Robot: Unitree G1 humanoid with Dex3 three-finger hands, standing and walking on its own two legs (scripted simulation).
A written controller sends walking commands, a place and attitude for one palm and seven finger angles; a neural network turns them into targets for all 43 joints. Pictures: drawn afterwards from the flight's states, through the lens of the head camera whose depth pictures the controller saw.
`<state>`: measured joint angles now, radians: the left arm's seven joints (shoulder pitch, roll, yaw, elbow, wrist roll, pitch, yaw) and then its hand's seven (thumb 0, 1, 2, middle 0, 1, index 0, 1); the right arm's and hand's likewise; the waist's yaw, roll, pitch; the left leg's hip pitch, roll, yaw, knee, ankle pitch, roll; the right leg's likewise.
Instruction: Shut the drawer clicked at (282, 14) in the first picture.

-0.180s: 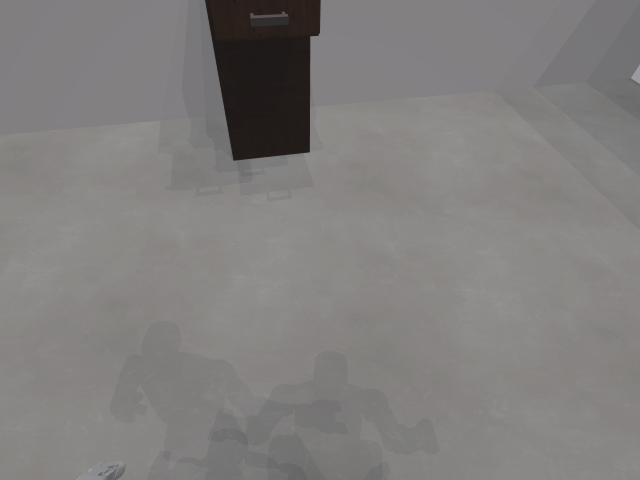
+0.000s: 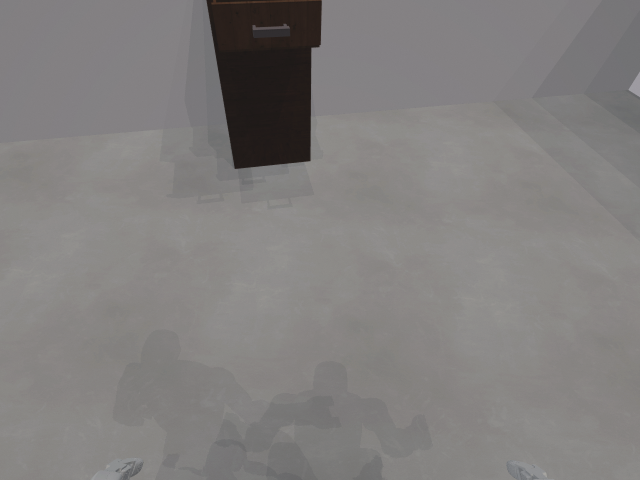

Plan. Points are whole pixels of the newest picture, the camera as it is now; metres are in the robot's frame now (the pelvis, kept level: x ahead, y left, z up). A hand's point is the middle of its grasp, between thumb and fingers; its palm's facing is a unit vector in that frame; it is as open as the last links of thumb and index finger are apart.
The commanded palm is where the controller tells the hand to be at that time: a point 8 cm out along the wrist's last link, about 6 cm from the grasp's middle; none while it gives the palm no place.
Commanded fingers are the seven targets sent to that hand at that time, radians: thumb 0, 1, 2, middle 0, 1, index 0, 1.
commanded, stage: stand and wait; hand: left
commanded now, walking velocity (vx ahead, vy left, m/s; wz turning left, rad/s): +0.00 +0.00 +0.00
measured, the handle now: (270, 29) +1.41 +0.26 +0.01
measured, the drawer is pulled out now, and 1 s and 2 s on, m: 0.30 0.30 0.30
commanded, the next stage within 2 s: look at it before walking up in 0.82 s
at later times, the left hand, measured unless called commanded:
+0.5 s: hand out of the picture +0.05 +0.24 -0.15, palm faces -0.03 -0.94 -0.34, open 7.4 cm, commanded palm none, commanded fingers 0.00 0.90 0.90 -0.20 -0.30 -0.20 -0.30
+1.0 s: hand out of the picture +0.05 +0.24 -0.15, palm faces -0.04 -0.94 -0.33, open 7.4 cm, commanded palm none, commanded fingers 0.00 0.90 0.90 -0.20 -0.30 -0.20 -0.30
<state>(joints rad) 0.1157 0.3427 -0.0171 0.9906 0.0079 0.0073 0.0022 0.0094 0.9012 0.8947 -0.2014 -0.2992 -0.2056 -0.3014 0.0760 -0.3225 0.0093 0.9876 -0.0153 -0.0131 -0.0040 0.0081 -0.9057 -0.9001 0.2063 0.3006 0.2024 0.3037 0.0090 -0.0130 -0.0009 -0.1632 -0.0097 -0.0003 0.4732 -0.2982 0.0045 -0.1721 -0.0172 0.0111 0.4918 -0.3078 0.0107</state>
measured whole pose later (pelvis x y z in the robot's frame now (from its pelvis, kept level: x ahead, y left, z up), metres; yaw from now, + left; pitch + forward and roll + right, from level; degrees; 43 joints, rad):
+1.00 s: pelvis -0.03 -0.01 +0.01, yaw -1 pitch -2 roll +0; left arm 0.14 0.34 -0.01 1.08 0.01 0.00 0.00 0.01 0.90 0.89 -0.20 -0.30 -0.21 -0.30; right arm 0.13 -0.33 0.01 1.11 -0.01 -0.01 0.00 0.01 -0.91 -0.90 0.21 0.30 0.20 0.30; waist 0.00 -0.01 0.02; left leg -0.14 0.01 0.00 0.38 -0.21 -0.01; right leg -0.15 0.00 0.01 0.39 -0.22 0.00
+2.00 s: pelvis +0.06 +0.01 +0.00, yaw -5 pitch +0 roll -1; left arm 0.36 0.18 0.03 1.13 0.02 0.02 -0.02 0.01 0.90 0.89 -0.20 -0.30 -0.20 -0.30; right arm 0.44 -0.13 0.00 1.14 -0.02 -0.08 -0.02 0.00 -0.91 -0.90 0.20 0.30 0.20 0.30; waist -0.02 -0.04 0.01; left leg -0.05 0.03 0.09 0.45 -0.40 0.02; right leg -0.42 -0.02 -0.04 1.04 -0.42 -0.03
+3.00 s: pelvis +0.50 -0.03 +0.01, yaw -6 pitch +0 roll +0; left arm 0.23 0.19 0.07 1.06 0.03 0.01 -0.02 0.01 0.91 0.90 -0.19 -0.30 -0.20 -0.30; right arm 0.39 -0.14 -0.04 1.12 -0.02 -0.08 -0.02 -0.01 -0.94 -0.90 0.20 0.30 0.20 0.30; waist 0.00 -0.04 0.04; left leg -0.02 0.02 0.22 0.30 -0.27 0.03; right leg -0.58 -0.14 -0.08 0.90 -0.16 0.03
